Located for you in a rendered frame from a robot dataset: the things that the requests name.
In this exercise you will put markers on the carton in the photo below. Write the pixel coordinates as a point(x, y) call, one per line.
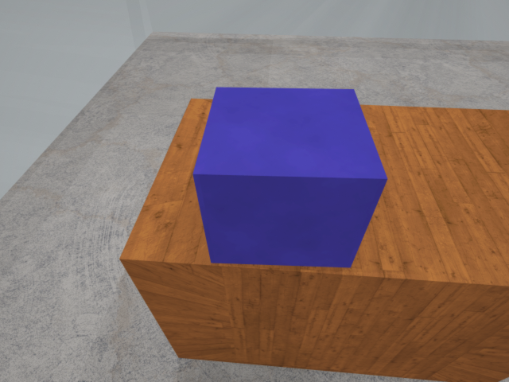
point(287, 176)

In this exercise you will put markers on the pedestal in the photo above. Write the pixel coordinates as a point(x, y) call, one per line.
point(426, 297)

